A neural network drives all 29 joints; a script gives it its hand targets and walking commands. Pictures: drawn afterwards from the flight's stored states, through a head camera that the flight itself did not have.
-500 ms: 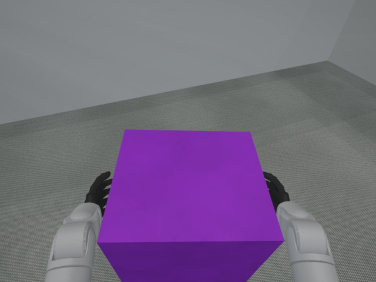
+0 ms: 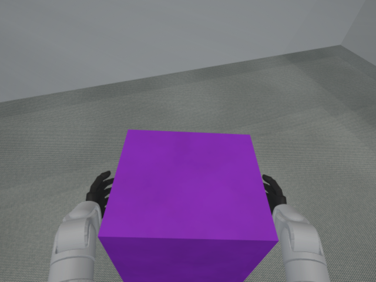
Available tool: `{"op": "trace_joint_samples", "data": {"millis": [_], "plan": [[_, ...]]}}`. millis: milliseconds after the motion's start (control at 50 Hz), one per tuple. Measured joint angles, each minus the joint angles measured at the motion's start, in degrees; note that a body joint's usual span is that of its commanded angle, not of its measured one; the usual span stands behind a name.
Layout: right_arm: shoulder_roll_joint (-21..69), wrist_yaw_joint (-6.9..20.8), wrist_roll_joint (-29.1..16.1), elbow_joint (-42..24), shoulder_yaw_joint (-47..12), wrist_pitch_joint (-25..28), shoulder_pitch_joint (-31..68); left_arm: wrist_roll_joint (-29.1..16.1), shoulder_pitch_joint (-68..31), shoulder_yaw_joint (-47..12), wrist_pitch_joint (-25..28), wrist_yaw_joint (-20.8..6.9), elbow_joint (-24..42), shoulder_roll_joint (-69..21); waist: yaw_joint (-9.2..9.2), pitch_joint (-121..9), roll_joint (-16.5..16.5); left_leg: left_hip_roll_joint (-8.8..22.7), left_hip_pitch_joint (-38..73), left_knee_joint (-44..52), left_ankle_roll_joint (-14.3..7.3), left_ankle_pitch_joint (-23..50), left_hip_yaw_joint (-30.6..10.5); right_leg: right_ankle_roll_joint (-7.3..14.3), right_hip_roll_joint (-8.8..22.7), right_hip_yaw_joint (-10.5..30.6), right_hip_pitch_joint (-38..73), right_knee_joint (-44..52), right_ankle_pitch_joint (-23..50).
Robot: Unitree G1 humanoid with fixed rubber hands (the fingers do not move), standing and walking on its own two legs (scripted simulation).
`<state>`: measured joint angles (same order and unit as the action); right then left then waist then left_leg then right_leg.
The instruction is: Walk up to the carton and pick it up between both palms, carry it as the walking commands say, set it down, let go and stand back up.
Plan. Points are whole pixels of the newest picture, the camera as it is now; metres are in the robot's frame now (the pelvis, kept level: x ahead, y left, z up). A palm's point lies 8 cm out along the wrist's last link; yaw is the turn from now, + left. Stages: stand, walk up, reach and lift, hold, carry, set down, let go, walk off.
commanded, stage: set down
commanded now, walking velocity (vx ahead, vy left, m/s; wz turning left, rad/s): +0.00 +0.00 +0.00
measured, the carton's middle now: (186, 210) +0.29 +0.02 -0.06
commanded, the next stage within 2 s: none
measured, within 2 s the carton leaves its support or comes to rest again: neither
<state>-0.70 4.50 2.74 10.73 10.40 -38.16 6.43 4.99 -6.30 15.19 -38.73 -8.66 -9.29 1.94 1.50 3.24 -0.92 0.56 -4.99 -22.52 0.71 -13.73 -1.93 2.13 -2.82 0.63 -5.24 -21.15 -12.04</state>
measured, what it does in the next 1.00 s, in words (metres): lowers itself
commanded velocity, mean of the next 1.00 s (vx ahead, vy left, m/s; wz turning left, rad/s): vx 0.00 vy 0.00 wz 0.00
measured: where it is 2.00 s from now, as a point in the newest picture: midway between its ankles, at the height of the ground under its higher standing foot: outside the picture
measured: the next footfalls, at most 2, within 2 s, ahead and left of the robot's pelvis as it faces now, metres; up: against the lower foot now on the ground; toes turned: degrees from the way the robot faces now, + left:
none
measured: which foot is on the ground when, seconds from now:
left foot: down 0.00-1.00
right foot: down 0.00-1.00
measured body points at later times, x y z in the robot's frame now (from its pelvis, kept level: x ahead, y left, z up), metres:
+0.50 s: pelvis -0.03 +0.03 -0.03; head +0.09 +0.03 +0.41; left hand +0.30 +0.20 -0.09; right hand +0.27 -0.19 -0.09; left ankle -0.01 +0.13 -0.74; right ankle +0.00 -0.10 -0.74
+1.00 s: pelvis -0.07 +0.00 -0.10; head +0.11 +0.00 +0.31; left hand +0.33 +0.21 -0.15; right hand +0.32 -0.18 -0.17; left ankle -0.01 +0.13 -0.74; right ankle +0.00 -0.10 -0.74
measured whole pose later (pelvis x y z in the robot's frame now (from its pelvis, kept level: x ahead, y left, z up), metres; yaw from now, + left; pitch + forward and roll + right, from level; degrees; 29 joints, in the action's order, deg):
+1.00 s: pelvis -0.07 +0.00 -0.10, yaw +2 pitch +29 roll +0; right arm 1.8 4.6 6.4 27.0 24.2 -21.5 30.8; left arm 7.6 -34.7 24.8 -19.5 -11.8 -33.0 5.4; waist -0.8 -7.7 0.5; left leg -3.2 -69.0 -60.9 1.4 -21.1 -4.5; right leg 0.6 -4.1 3.0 -69.6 -61.0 -20.4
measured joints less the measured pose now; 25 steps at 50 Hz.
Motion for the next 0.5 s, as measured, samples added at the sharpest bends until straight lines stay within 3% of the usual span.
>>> {"op": "trace_joint_samples", "data": {"millis": [100,240,340,420,500], "plan": [[0.5,1.7,1.3,3.0,0.8,4.0,-1.1,1.0,2.1,0.5,3.8,-0.4,-1.7,-0.9,0.12,-0.4,0.7,-0.5,-2.9,-1.5,-0.6,-0.9,-0.4,-0.6,0.3,0.0,-2.2,-0.1,-0.3],[1.3,2.4,2.1,3.7,1.6,10.9,-3.5,-0.5,2.7,-2.0,10.8,0.3,-4.5,0.6,-2.78,-1.4,2.9,-2.0,-10.6,-4.8,-1.7,-1.3,-2.3,-1.9,1.1,0.1,-8.3,-1.7,-0.6],[0.8,4.4,5.1,6.3,4.6,15.1,-0.1,-0.8,-3.0,-1.5,15.5,1.1,-10.5,-0.2,-4.64,-2.2,3.3,-3.1,-17.7,-8.4,-2.4,-1.4,-2.4,-2.9,1.7,1.1,-15.7,-6.1,-1.5],[-0.7,5.9,5.5,10.0,7.5,18.2,3.7,0.8,-8.6,-1.3,17.4,2.5,-14.2,-1.4,-4.39,-2.1,2.5,-3.5,-24.1,-11.8,-2.7,-1.7,-1.2,-3.6,1.7,2.8,-23.0,-10.8,-2.0],[-2.8,6.6,4.7,11.6,8.9,19.9,7.4,1.8,-12.9,0.2,20.1,3.3,-16.8,-3.0,-2.85,-1.7,1.4,-3.8,-30.9,-15.1,-2.7,-1.7,0.1,-3.8,1.4,4.4,-30.9,-15.6,-2.5]]}}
